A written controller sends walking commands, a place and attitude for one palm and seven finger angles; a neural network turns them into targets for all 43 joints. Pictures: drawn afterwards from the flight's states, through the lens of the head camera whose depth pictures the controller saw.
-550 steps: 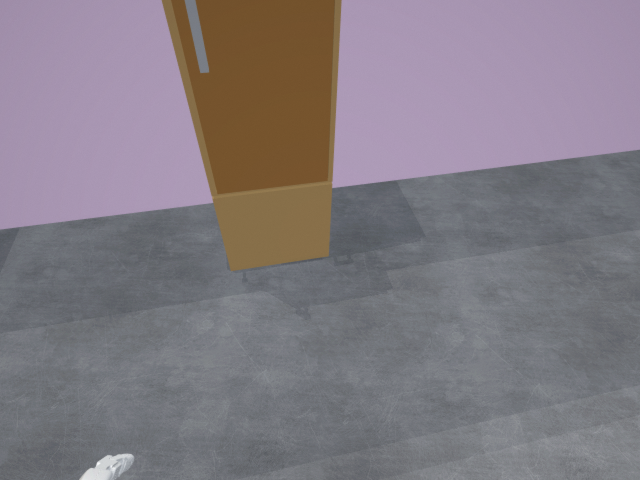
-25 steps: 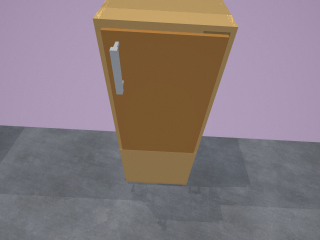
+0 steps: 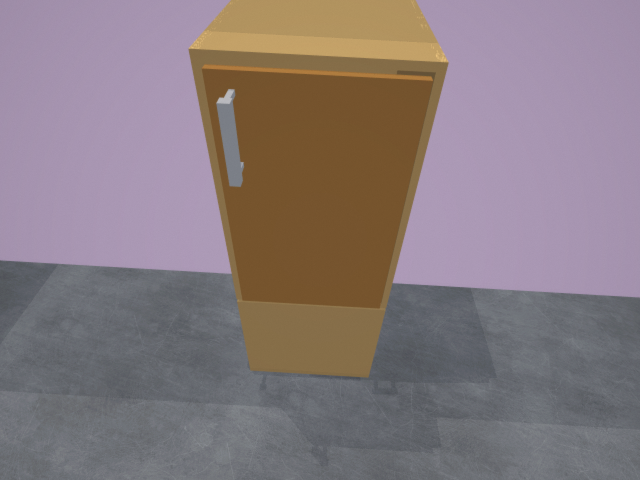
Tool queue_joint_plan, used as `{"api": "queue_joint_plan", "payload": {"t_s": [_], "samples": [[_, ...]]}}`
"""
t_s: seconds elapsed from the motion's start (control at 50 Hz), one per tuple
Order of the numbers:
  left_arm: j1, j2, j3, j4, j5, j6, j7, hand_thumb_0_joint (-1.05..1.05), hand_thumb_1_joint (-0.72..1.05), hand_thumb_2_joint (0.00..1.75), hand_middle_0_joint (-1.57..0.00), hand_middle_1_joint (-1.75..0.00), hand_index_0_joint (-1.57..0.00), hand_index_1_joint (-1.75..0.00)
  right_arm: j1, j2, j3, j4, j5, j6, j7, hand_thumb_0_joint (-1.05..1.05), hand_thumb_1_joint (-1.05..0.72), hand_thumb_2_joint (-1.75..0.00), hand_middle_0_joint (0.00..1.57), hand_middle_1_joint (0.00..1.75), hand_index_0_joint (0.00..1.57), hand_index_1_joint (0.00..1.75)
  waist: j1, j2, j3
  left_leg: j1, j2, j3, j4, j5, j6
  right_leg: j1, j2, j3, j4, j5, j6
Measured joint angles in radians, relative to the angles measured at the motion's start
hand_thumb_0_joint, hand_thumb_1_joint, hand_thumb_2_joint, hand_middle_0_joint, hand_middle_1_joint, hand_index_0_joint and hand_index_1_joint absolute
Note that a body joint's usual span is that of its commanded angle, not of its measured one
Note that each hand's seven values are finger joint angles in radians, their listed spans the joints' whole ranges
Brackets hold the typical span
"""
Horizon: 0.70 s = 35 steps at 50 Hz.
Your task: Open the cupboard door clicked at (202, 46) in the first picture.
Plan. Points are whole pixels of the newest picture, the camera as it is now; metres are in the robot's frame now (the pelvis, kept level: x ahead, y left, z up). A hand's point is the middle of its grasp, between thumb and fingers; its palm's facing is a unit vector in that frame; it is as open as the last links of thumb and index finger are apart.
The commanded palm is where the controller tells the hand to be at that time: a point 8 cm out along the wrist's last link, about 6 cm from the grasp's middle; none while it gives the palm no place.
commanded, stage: look again from close up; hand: left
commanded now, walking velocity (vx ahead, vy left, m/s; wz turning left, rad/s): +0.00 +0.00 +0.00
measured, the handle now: (233, 139) +0.60 +0.19 +0.14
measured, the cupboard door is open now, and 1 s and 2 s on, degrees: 0 0 0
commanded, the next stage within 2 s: shuffle to correct the standing spot in 0.04 s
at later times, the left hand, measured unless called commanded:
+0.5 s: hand out of the picture -0.03 +0.17 -0.18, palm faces +0.04 -0.99 -0.15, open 7.4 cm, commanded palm none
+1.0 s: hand out of the picture +0.08 +0.20 -0.18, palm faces +0.03 -0.98 -0.20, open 7.3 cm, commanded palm none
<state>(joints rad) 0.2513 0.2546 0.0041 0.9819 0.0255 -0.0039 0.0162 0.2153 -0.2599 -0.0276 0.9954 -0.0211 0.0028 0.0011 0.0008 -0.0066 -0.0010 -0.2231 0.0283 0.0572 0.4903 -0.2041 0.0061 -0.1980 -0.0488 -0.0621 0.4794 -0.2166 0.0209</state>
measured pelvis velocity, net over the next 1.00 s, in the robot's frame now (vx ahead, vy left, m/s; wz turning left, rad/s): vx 0.06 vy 0.02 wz -0.02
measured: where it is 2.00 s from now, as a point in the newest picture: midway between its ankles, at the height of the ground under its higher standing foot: outside the picture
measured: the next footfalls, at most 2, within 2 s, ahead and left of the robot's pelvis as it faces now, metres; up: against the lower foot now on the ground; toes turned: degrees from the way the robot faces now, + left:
none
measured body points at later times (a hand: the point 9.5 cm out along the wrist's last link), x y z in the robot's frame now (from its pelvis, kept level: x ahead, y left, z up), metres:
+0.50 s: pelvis +0.02 +0.01 +0.00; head +0.01 +0.01 +0.45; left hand -0.03 +0.22 -0.16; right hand -0.02 -0.21 -0.16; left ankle +0.04 +0.11 -0.74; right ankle +0.03 -0.13 -0.73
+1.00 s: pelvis +0.06 +0.02 +0.00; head +0.09 +0.03 +0.45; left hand +0.08 +0.25 -0.16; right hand +0.10 -0.22 -0.15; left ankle +0.07 +0.11 -0.74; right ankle +0.04 -0.12 -0.72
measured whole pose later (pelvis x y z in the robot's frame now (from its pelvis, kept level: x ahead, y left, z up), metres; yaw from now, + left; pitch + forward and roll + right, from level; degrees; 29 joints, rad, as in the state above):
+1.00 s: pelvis +0.06 +0.02 +0.00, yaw -1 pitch -2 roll +0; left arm 0.27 0.15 0.05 1.00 0.03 0.03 0.05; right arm 0.20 -0.15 -0.05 1.04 -0.01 0.00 -0.05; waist 0.00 -0.02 0.10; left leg -0.23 0.03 0.14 0.51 -0.25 0.05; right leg -0.25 -0.05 -0.05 0.64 -0.36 0.03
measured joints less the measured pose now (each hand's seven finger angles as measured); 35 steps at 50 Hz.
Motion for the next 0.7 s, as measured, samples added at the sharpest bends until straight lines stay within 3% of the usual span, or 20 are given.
{"api": "queue_joint_plan", "payload": {"t_s": [0.2, 0.32, 0.48, 0.56, 0.64, 0.7], "samples": [[0.029, -0.01, 0.0, 0.044, 0.001, 0.007, -0.002, 0.0, 0.9, 0.9, -0.21, -0.3, -0.2, -0.3, 0.043, 0.018, 0.008, 0.056, 0.0, 0.012, 0.004, 0.01, -0.91, -0.9, 0.2, 0.3, 0.2, 0.3, -0.003, -0.005, 0.017, -0.021, -0.002, -0.006, -0.03, 0.032, 0.002, -0.012, 0.001, -0.007, -0.043, 0.036, 0.003], [0.086, -0.047, 0.007, 0.071, 0.004, 0.019, 0.0, 0.0, 0.9, 0.9, -0.2, -0.3, -0.2, -0.3, 0.099, 0.066, 0.012, 0.092, -0.005, 0.029, 0.001, 0.01, -0.91, -0.9, 0.2, 0.3, 0.2, 0.3, -0.002, -0.009, -0.004, -0.034, -0.004, -0.008, -0.012, -0.058, 0.007, -0.021, 0.003, 0.0, -0.031, -0.069, 0.002], [0.142, -0.111, 0.017, 0.1, 0.007, 0.019, -0.016, 0.0, 0.9, 0.9, -0.2, -0.3, -0.2, -0.3, 0.143, 0.12, 0.0, 0.119, 0.001, 0.021, -0.009, 0.01, -0.91, -0.9, 0.2, 0.3, 0.2, 0.3, -0.009, 0.001, 0.017, -0.023, -0.011, -0.002, 0.007, -0.026, 0.021, -0.029, 0.001, 0.013, 0.034, -0.111, -0.021], [0.171, -0.137, 0.023, 0.103, 0.007, -0.001, -0.009, 0.0, 0.9, 0.9, -0.2, -0.3, -0.2, -0.3, 0.153, 0.131, -0.004, 0.126, 0.005, 0.023, -0.009, 0.01, -0.91, -0.9, 0.2, 0.3, 0.2, 0.3, 0.002, 0.015, 0.014, -0.039, -0.007, -0.011, 0.088, -0.126, 0.019, -0.011, 0.004, 0.01, 0.03, -0.046, -0.004], [0.203, -0.157, 0.032, 0.109, 0.004, -0.021, 0.004, 0.0, 0.9, 0.9, -0.2, -0.3, -0.2, -0.3, 0.136, 0.129, -0.012, 0.115, 0.005, 0.019, 0.0, 0.01, -0.91, -0.9, 0.2, 0.3, 0.2, 0.3, 0.017, 0.02, 0.001, -0.1, 0.008, 0.008, 0.234, -0.209, 0.026, 0.017, 0.01, -0.005, 0.009, -0.073, -0.001], [0.216, -0.165, 0.033, 0.12, 0.005, -0.016, 0.009, 0.0, 0.9, 0.9, -0.2, -0.3, -0.2, -0.3, 0.112, 0.124, -0.011, 0.088, 0.008, -0.014, -0.006, 0.01, -0.91, -0.9, 0.2, 0.3, 0.2, 0.3, 0.014, 0.011, 0.005, -0.064, 0.011, 0.031, 0.105, -0.09, 0.022, 0.024, 0.005, -0.004, 0.041, -0.105, 0.015]]}}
